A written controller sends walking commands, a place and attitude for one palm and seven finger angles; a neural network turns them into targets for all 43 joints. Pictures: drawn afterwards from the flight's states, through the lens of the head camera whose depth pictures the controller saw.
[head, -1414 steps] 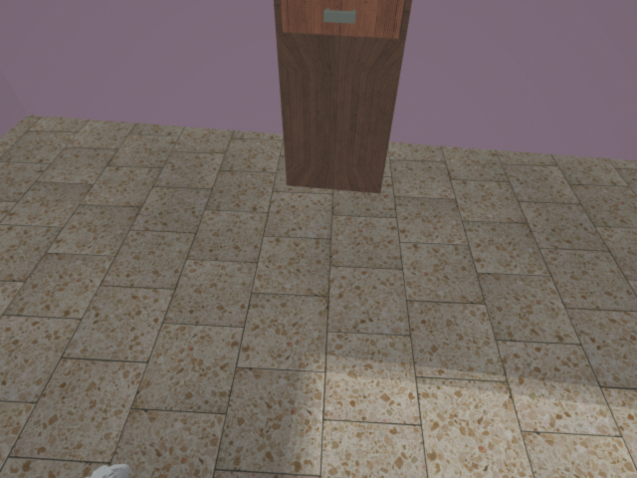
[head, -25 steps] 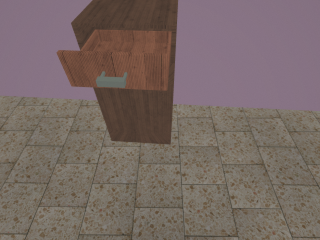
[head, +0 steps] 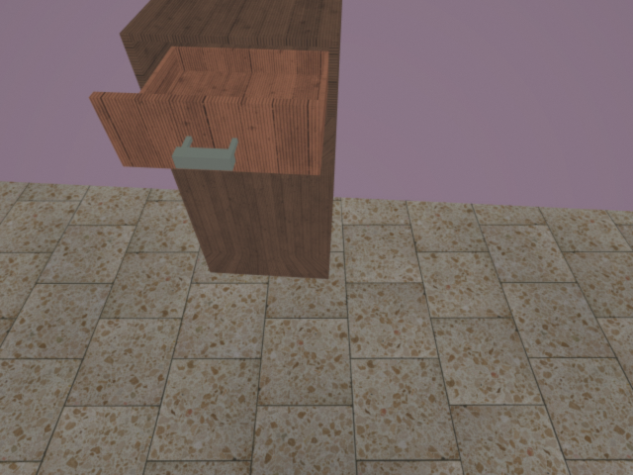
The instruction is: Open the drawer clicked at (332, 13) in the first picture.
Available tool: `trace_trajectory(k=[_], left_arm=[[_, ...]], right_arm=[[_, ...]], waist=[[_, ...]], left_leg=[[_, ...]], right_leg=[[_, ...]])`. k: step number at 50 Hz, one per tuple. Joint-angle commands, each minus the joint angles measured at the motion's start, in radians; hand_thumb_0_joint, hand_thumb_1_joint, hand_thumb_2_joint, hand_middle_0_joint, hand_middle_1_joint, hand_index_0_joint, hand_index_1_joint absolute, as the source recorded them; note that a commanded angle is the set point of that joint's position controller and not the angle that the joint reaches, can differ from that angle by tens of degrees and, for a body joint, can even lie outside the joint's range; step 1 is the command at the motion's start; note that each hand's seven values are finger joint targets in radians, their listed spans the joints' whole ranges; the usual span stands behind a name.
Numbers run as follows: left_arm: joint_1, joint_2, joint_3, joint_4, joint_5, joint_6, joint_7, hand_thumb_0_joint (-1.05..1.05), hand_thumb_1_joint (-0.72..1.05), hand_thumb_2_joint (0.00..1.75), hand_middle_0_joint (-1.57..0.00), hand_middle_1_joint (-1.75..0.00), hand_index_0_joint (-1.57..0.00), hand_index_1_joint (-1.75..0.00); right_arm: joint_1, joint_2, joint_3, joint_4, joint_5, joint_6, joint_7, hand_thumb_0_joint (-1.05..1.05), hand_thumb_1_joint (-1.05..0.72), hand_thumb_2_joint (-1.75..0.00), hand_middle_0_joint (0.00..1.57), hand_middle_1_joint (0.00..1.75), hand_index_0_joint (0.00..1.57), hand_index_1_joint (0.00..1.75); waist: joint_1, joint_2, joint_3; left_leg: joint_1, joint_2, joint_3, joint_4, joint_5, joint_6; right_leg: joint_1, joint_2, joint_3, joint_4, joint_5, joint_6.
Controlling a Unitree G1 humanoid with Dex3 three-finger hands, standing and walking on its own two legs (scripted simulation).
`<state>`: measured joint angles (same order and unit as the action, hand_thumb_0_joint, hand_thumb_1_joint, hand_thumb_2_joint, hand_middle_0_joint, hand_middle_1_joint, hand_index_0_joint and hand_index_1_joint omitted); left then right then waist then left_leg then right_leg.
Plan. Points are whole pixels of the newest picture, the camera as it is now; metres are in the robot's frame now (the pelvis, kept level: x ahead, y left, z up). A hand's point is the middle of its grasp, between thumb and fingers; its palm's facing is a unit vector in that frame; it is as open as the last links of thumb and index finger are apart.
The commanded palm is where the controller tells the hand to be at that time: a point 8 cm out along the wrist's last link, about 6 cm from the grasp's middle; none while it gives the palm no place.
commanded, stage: look to check the result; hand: left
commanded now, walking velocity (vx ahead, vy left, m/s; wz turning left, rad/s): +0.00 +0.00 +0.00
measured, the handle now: (207, 150) +0.64 +0.24 +0.02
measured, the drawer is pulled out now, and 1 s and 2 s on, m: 0.22 0.22 0.22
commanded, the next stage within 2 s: stand and wait in 0.34 s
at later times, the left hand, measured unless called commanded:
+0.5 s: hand out of the picture +0.03 +0.17 -0.17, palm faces +0.03 -0.98 -0.22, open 7.4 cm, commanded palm none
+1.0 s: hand out of the picture +0.04 +0.17 -0.17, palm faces +0.03 -0.97 -0.23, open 7.4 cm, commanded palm none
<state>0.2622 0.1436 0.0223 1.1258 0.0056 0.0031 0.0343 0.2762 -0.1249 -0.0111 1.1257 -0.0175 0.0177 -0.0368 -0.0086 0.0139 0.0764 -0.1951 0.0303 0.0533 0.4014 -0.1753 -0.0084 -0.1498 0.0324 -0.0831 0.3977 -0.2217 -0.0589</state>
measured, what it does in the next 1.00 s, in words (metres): stands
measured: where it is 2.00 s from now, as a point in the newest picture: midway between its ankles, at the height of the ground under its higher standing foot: outside the picture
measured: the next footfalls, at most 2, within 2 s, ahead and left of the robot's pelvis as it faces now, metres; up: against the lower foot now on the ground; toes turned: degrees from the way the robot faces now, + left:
none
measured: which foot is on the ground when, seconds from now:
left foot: down 0.00-1.00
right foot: down 0.00-1.00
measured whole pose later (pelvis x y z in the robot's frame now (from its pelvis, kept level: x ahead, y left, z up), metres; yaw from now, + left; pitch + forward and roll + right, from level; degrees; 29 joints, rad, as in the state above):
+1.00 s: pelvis +0.02 -0.01 +0.00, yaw +0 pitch -2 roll +0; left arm 0.23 0.17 0.02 1.13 0.00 0.00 0.03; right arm 0.23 -0.16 -0.01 1.13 -0.02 0.02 -0.04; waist -0.01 0.01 0.07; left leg -0.15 0.05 0.05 0.37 -0.19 -0.03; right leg -0.10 0.05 -0.08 0.34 -0.22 -0.07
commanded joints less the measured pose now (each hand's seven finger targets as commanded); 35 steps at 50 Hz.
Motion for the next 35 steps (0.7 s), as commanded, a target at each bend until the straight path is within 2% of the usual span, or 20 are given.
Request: trace_trajectory(k=[1, 3, 6, 7, 11, 14, 16, 23, 25, 26, 28, 31, 35], left_arm=[[0.062, 0.112, 0.016, -0.019, 0.005, -0.017, 0.009, 0.00, 0.90, 0.90, -0.20, -0.30, -0.20, -0.30], [0.057, 0.111, 0.015, -0.017, 0.004, -0.017, 0.009, 0.00, 0.90, 0.90, -0.20, -0.30, -0.20, -0.30], [0.056, 0.121, 0.017, -0.017, 0.005, -0.022, 0.010, 0.00, 0.90, 0.90, -0.20, -0.30, -0.20, -0.30], [0.053, 0.116, 0.015, -0.015, 0.005, -0.022, 0.010, 0.00, 0.90, 0.90, -0.20, -0.30, -0.20, -0.30], [0.050, 0.124, 0.018, -0.015, 0.006, -0.024, 0.010, 0.00, 0.90, 0.90, -0.20, -0.30, -0.20, -0.30], [0.046, 0.121, 0.015, -0.012, 0.004, -0.022, 0.009, 0.00, 0.90, 0.90, -0.20, -0.30, -0.20, -0.30], [0.045, 0.132, 0.017, -0.013, 0.005, -0.024, 0.010, 0.00, 0.90, 0.90, -0.20, -0.30, -0.20, -0.30], [0.029, 0.137, 0.018, -0.018, 0.004, -0.024, 0.008, 0.00, 0.90, 0.90, -0.20, -0.30, -0.20, -0.30], [0.025, 0.145, 0.019, -0.019, 0.004, -0.025, 0.008, 0.00, 0.90, 0.90, -0.20, -0.30, -0.20, -0.30], [0.028, 0.148, 0.020, -0.020, 0.004, -0.026, 0.009, 0.00, 0.90, 0.90, -0.20, -0.30, -0.20, -0.30], [0.024, 0.145, 0.019, -0.021, 0.003, -0.026, 0.009, 0.00, 0.90, 0.90, -0.20, -0.30, -0.20, -0.30], [0.023, 0.151, 0.021, -0.024, 0.004, -0.026, 0.011, 0.00, 0.90, 0.90, -0.20, -0.30, -0.20, -0.30], [0.020, 0.152, 0.020, -0.024, 0.003, -0.024, 0.009, 0.00, 0.90, 0.90, -0.20, -0.30, -0.20, -0.30]], right_arm=[[0.061, -0.090, -0.015, -0.018, 0.003, -0.011, -0.003, 0.00, -0.90, -0.90, 0.20, 0.30, 0.20, 0.30], [0.056, -0.087, -0.014, -0.014, 0.002, -0.011, -0.002, 0.00, -0.90, -0.90, 0.20, 0.30, 0.20, 0.30], [0.047, -0.100, -0.017, -0.017, 0.003, -0.012, -0.003, 0.00, -0.90, -0.90, 0.20, 0.30, 0.20, 0.30], [0.044, -0.097, -0.015, -0.015, 0.002, -0.013, -0.003, 0.00, -0.90, -0.90, 0.20, 0.30, 0.20, 0.30], [0.035, -0.108, -0.017, -0.016, 0.004, -0.015, -0.005, 0.00, -0.90, -0.90, 0.20, 0.30, 0.20, 0.30], [0.029, -0.104, -0.013, -0.011, 0.002, -0.013, -0.005, 0.00, -0.90, -0.90, 0.20, 0.30, 0.20, 0.30], [0.024, -0.114, -0.017, -0.015, 0.003, -0.013, -0.005, 0.00, -0.90, -0.90, 0.20, 0.30, 0.20, 0.30], [0.019, -0.120, -0.015, -0.014, 0.002, -0.013, -0.004, 0.00, -0.90, -0.90, 0.20, 0.30, 0.20, 0.30], [0.017, -0.125, -0.016, -0.015, 0.002, -0.014, -0.004, 0.00, -0.90, -0.90, 0.20, 0.30, 0.20, 0.30], [0.016, -0.126, -0.018, -0.016, 0.003, -0.013, -0.004, 0.00, -0.90, -0.90, 0.20, 0.30, 0.20, 0.30], [0.016, -0.128, -0.017, -0.015, 0.002, -0.014, -0.005, 0.00, -0.90, -0.90, 0.20, 0.30, 0.20, 0.30], [0.012, -0.131, -0.020, -0.018, 0.003, -0.014, -0.006, 0.00, -0.90, -0.90, 0.20, 0.30, 0.20, 0.30], [0.013, -0.126, -0.017, -0.015, 0.003, -0.011, -0.005, 0.00, -0.90, -0.90, 0.20, 0.30, 0.20, 0.30]], waist=[[-0.002, 0.000, 0.002], [-0.004, 0.005, 0.004], [-0.004, -0.016, -0.015], [-0.005, 0.001, -0.013], [-0.003, -0.008, -0.025], [-0.003, 0.013, -0.008], [-0.002, -0.010, -0.010], [-0.004, -0.002, -0.004], [-0.002, -0.004, -0.015], [-0.002, -0.026, -0.021], [-0.004, -0.001, -0.025], [-0.001, -0.011, -0.027], [-0.003, -0.005, -0.013]], left_leg=[[0.030, 0.077, -0.081, -0.055, 0.046, 0.026], [0.029, 0.076, -0.081, -0.058, 0.044, 0.025], [0.048, 0.078, -0.078, -0.050, 0.070, 0.025], [0.048, 0.080, -0.076, -0.052, 0.078, 0.024], [0.059, 0.083, -0.076, -0.055, 0.108, 0.024], [0.053, 0.081, -0.075, -0.062, 0.090, 0.020], [0.063, 0.083, -0.073, -0.059, 0.092, 0.021], [0.054, 0.083, -0.073, -0.066, 0.076, 0.019], [0.056, 0.082, -0.071, -0.063, 0.084, 0.018], [0.061, 0.083, -0.071, -0.060, 0.084, 0.019], [0.063, 0.083, -0.070, -0.059, 0.096, 0.019], [0.066, 0.085, -0.067, -0.054, 0.111, 0.018], [0.061, 0.083, -0.066, -0.059, 0.097, 0.016]], right_leg=[[-0.059, -0.140, 0.138, -0.115, 0.037, 0.007], [-0.057, -0.142, 0.141, -0.119, 0.033, 0.007], [-0.044, -0.143, 0.139, -0.116, 0.082, 0.008], [-0.042, -0.147, 0.137, -0.115, 0.103, 0.008], [-0.022, -0.144, 0.132, -0.106, 0.163, 0.010], [-0.025, -0.147, 0.135, -0.114, 0.144, 0.011], [-0.025, -0.145, 0.135, -0.120, 0.153, 0.013], [-0.019, -0.146, 0.142, -0.132, 0.130, 0.013], [-0.010, -0.148, 0.142, -0.130, 0.148, 0.015], [-0.006, -0.145, 0.142, -0.131, 0.155, 0.019], [-0.001, -0.149, 0.142, -0.126, 0.179, 0.017], [0.007, -0.148, 0.137, -0.122, 0.220, 0.022], [-0.001, -0.150, 0.136, -0.126, 0.201, 0.023]])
